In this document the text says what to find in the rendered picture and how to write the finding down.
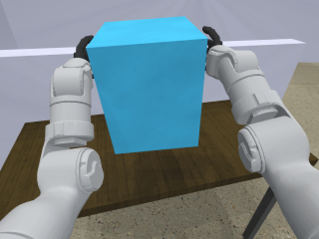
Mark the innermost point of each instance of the left robot upper arm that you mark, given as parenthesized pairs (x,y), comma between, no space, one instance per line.
(66,180)

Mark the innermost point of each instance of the table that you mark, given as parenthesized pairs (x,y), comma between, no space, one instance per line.
(135,178)

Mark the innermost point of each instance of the robot right forearm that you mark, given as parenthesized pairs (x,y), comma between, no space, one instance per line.
(249,93)

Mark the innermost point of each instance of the robot left forearm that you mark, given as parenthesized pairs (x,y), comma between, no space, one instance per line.
(70,108)

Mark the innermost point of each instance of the right robot hand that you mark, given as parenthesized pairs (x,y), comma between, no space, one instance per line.
(214,36)

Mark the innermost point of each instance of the carton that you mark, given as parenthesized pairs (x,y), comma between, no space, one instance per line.
(149,74)

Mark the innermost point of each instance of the left robot hand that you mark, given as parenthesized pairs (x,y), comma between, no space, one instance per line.
(81,51)

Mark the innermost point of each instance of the right robot upper arm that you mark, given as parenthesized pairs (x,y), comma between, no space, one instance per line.
(278,150)

